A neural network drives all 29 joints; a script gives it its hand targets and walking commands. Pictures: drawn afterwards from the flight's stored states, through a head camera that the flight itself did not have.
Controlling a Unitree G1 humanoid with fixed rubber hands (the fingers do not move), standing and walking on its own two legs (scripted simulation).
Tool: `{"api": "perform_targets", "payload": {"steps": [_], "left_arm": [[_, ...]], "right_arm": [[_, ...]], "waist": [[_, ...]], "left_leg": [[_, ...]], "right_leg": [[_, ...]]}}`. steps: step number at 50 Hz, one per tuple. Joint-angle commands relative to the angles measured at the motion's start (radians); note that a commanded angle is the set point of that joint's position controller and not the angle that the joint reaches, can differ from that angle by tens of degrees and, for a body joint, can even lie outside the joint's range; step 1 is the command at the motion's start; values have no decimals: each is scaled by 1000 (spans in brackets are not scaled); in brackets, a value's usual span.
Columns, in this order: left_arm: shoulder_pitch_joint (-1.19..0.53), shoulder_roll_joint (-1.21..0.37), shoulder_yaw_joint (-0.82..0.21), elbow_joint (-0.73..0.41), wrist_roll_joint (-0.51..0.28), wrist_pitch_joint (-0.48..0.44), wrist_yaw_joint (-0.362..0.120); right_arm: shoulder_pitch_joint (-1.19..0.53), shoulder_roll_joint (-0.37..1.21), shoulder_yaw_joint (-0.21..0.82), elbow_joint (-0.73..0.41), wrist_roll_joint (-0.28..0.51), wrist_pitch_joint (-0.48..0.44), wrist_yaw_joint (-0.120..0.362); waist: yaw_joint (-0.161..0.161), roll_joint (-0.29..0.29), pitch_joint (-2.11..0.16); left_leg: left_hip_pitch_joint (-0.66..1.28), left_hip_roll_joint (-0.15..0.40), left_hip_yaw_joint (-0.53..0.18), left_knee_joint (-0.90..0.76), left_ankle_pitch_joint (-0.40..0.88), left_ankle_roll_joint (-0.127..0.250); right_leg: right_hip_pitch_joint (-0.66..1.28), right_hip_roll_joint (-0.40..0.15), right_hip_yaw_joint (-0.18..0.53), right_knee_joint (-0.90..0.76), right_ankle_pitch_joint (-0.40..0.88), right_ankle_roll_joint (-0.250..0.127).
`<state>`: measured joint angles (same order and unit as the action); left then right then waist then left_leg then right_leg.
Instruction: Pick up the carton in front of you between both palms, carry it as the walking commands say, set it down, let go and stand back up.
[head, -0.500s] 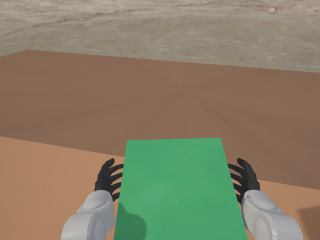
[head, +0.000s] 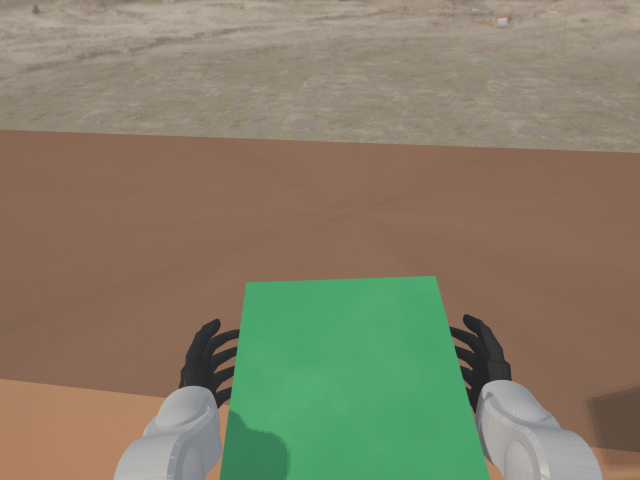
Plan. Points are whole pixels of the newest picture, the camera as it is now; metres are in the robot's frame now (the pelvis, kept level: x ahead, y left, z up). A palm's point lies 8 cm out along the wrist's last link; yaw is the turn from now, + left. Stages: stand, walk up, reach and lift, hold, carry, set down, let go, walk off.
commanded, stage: carry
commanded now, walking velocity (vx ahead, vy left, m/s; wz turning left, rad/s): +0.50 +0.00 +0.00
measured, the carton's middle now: (344, 410) +0.23 +0.00 +0.03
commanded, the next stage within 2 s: none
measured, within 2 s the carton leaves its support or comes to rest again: neither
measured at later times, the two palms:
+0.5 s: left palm (243, 194) +0.61 +0.16 +0.09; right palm (411, 187) +0.61 -0.15 +0.09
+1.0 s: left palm (259, 112) +1.01 +0.17 +0.08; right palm (376, 111) +1.01 -0.13 +0.08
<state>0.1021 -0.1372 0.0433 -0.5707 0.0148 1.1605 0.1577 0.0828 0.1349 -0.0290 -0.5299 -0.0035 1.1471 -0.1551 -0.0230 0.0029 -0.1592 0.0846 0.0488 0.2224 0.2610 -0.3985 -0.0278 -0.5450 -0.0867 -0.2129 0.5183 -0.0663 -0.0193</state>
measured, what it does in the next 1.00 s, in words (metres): walks ahead: right foot, then left foot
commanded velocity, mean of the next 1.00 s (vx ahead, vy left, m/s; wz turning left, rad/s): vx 0.50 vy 0.00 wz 0.00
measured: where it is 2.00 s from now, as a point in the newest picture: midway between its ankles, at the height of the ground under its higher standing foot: (326, 286)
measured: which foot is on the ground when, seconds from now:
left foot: down 0.00-0.06, up 0.08-0.50, down 0.52-1.00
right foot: up 0.00-0.00, down 0.02-0.52, up 0.54-1.00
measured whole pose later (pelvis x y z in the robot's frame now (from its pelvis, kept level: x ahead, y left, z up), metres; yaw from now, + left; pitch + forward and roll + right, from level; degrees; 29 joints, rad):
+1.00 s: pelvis +0.67 +0.02 -0.03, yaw +2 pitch +5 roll +2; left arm -0.46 -0.13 0.30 -0.11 0.04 0.94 0.19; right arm -0.46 0.16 -0.25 -0.10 -0.04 0.94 -0.19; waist -0.03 -0.03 -0.01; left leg -0.12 -0.03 0.15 0.65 -0.56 0.04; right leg -0.49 -0.01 -0.13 0.43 0.10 -0.07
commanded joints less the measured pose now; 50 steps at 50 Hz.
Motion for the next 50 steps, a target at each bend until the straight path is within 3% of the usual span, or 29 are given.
{"api": "perform_targets", "payload": {"steps": [1, 2, 3, 4, 5, 6, 7, 8, 10, 12, 16, 20, 22, 24, 25, 26, 27, 28, 29, 30, 31, 32, 35, 39, 43, 46, 48, 49, 50], "left_arm": [[-308, -567, -513, -39, -151, -13, -5], [-300, -571, -508, -35, -149, -16, -6], [-310, -569, -497, -31, -146, -20, -8], [-290, -600, -509, -19, -162, -24, -14], [-321, -633, -526, -48, -176, -29, -26], [-346, -683, -544, -47, -188, -42, -38], [-384, -719, -557, -46, -193, -57, -49], [-411, -739, -568, -42, -194, -72, -59], [-436, -743, -579, -17, -194, -95, -74], [-435, -714, -574, 13, -187, -111, -78], [-469, -627, -520, 78, -157, -129, -54], [-594, -539, -446, 157, -130, -148, 3], [-685, -520, -421, 223, -119, -158, 29], [-784, -522, -406, 293, -113, -168, 45], [-835, -524, -401, 325, -110, -172, 51], [-881, -527, -394, 352, -102, -174, 56], [-919, -527, -377, 379, -96, -176, 64], [-950, -545, -351, 404, -101, -180, 71], [-1036, -561, -337, 428, -107, -188, 80], [-1074, -598, -326, 455, -112, -197, 86], [-1109, -638, -316, 472, -112, -208, 87], [-1134, -672, -305, 501, -103, -219, 82], [-1176, -723, -301, 550, -83, -243, 62], [-1167, -743, -304, 575, -67, -260, 52], [-1132, -748, -322, 531, -79, -256, 41], [-1083, -722, -342, 461, -93, -235, 31], [-1038, -690, -341, 439, -94, -216, 25], [-999, -676, -337, 441, -93, -208, 23], [-977, -662, -334, 430, -92, -201, 20]], "right_arm": [[-323, 570, 511, -103, 158, -4, 8], [-326, 561, 514, -108, 158, -3, 6], [-333, 566, 525, -139, 159, 0, 6], [-345, 575, 543, -153, 170, 0, 11], [-354, 623, 561, -135, 175, -8, 18], [-364, 665, 556, -123, 172, -20, 27], [-378, 704, 556, -99, 168, -33, 36], [-380, 736, 556, -77, 159, -48, 42], [-375, 756, 551, -32, 134, -76, 45], [-377, 738, 539, -4, 112, -95, 38], [-439, 662, 499, 38, 89, -114, 6], [-589, 561, 431, 87, 83, -130, -37], [-676, 528, 395, 143, 80, -138, -51], [-766, 512, 361, 213, 82, -148, -56], [-802, 514, 344, 258, 83, -153, -57], [-819, 510, 325, 312, 83, -159, -59], [-851, 499, 307, 345, 83, -162, -63], [-922, 507, 299, 380, 96, -168, -65], [-964, 549, 304, 410, 123, -176, -67], [-1027, 589, 320, 411, 143, -189, -64], [-1071, 641, 329, 420, 155, -202, -57], [-1127, 684, 342, 422, 161, -216, -49], [-1222, 759, 365, 437, 174, -247, -31], [-1209, 778, 371, 463, 164, -263, -26], [-1153, 778, 379, 432, 153, -256, -24], [-1071, 750, 385, 398, 133, -238, -30], [-1029, 729, 395, 382, 121, -219, -35], [-1018, 721, 402, 374, 119, -209, -36], [-1009, 710, 407, 364, 118, -200, -38]], "waist": [[27, 111, -34], [46, 36, -117], [55, -220, -221], [55, -351, -205], [43, -251, -193], [42, -163, -208], [39, -71, -192], [34, -41, -184], [31, -82, -166], [34, -109, -122], [56, -122, -39], [71, -145, 23], [55, -155, 40], [16, -157, -3], [-21, -127, -67], [-56, -30, -159], [-66, 128, -239], [-57, 369, -279], [-48, 358, -289], [-54, 263, -289], [-49, 125, -297], [-37, 72, -297], [-23, 97, -332], [-47, 92, -296], [-59, 118, -257], [-62, 123, -213], [-20, 115, -221], [27, 90, -255], [64, 28, -279]], "left_leg": [[-120, 153, 28, 232, 682, 84], [-266, 121, 26, 447, 572, 56], [-555, 24, -5, 785, 329, -1], [-750, -68, -91, 967, -64, -4], [-795, 5, -190, 1074, -62, 28], [-797, 43, -216, 1092, -22, 51], [-778, 79, -225, 1039, 37, 61], [-738, 101, -230, 965, 95, 61], [-702, 87, -189, 872, 155, 60], [-725, 85, -160, 764, 191, 51], [-770, 62, -98, 533, 292, 39], [-728, 31, -56, 393, 331, 64], [-682, 29, -64, 349, 359, 90], [-564, 4, -43, 334, 315, 114], [-422, -42, 3, 305, 273, 116], [-219, -90, 19, 284, 199, 107], [-60, 119, -321, 199, -8, 150], [131, 326, -780, 48, -13, 279], [138, 338, -801, 30, 90, 304], [106, 312, -705, 92, 260, 302], [76, 283, -613, 137, 367, 277], [23, 264, -526, 147, 436, 253], [1, 242, -414, 137, 480, 248], [53, 210, -323, 141, 612, 264], [56, 124, -191, 202, 754, 213], [70, 105, -172, 234, 745, 175], [48, 105, -148, 349, 808, 143], [-6, 87, -104, 487, 811, 116], [-158, 60, -100, 652, 630, 100]], "right_leg": [[300, 99, -107, -46, -87, -20], [532, 36, -6, -38, -141, -25], [758, -248, 478, -164, -384, -158], [805, -350, 746, -320, -258, -219], [778, -347, 642, -292, -106, -208], [725, -322, 558, -258, 2, -193], [652, -297, 465, -253, 25, -162], [583, -272, 387, -276, -15, -126], [522, -234, 288, -314, -109, -99], [499, -217, 225, -350, -162, -105], [514, -173, 132, -337, -77, -118], [511, -157, 95, -308, 5, -126], [513, -166, 90, -290, 28, -116], [524, -164, 59, -174, 181, -96], [508, -128, 5, -17, 287, -74], [452, -58, -26, 238, 300, -48], [267, -2, -2, 515, 68, -9], [-67, 151, 82, 756, -419, 10], [-150, 122, 208, 901, -464, -20], [-185, 82, 235, 941, -429, -43], [-201, 53, 240, 902, -380, -54], [-183, 27, 247, 826, -330, -52], [-155, 21, 215, 694, -297, -34], [-225, 30, 168, 438, -214, -24], [-122, 84, 97, 157, 46, -29], [-24, 97, 77, -34, 176, -44], [123, 102, 64, -96, 205, -62], [286, 116, 38, -134, 220, -59], [469, 59, 88, -104, 220, -50]]}}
